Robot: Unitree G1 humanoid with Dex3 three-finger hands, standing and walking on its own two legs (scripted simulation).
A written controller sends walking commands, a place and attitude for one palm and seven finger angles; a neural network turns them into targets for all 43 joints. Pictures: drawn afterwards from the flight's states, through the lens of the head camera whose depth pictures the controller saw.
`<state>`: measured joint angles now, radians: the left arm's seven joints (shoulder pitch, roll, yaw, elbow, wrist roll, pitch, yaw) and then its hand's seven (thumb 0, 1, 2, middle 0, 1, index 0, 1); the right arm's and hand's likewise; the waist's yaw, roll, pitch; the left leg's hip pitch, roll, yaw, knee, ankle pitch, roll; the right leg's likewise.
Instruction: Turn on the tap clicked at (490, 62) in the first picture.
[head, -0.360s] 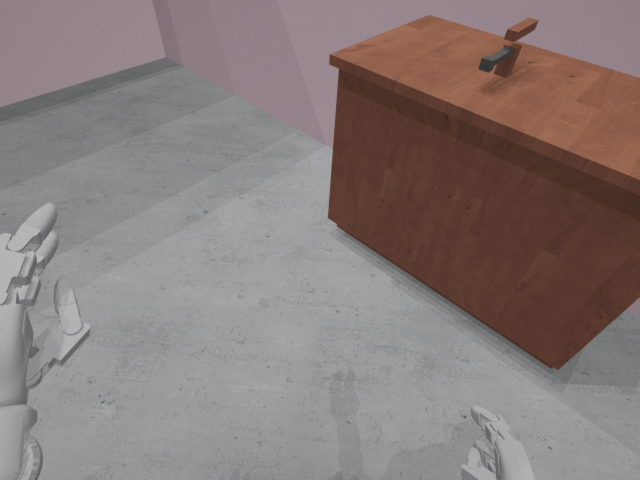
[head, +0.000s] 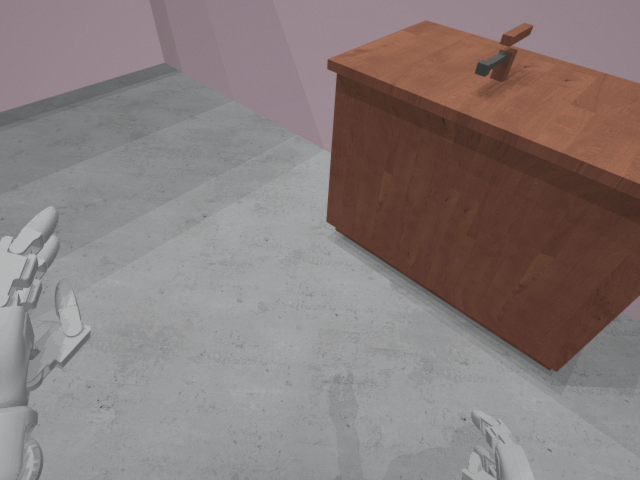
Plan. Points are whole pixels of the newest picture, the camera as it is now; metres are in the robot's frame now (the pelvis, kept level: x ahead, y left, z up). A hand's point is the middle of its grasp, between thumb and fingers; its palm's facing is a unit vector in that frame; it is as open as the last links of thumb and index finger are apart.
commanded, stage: look at it before walking up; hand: left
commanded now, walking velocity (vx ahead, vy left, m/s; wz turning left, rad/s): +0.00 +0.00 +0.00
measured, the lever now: (483, 68) +1.06 -0.35 +0.09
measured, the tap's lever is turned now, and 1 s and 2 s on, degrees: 0 0 0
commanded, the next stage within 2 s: walk to a spot facing it in 0.04 s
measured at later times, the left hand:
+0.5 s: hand (41, 320) +0.22 +0.28 +0.16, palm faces +0.50 -0.79 -0.35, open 7.4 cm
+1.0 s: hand (90, 257) +0.30 +0.28 +0.16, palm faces +0.60 -0.67 -0.44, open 7.4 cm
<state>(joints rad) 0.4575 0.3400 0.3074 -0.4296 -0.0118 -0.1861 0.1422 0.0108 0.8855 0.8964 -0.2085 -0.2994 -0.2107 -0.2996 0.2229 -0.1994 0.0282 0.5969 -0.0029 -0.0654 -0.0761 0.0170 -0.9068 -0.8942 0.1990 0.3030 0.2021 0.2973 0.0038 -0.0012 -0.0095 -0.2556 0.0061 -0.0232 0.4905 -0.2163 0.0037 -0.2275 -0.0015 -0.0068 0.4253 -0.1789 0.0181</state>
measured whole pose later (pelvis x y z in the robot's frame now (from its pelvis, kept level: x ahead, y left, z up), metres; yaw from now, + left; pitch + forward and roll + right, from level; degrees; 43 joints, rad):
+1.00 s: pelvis +0.16 -0.01 -0.01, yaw +16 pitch -1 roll +0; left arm 0.48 0.34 0.35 -0.41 -0.01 -0.21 0.13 0.01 0.88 0.90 -0.21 -0.30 -0.21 -0.30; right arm 0.20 -0.25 -0.03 0.66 -0.01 -0.02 -0.06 0.02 -0.91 -0.89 0.20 0.30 0.20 0.30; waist -0.01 0.03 0.02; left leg -0.56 0.04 0.03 1.28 -0.35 -0.01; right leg -0.21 -0.07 -0.22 0.56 -0.32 -0.04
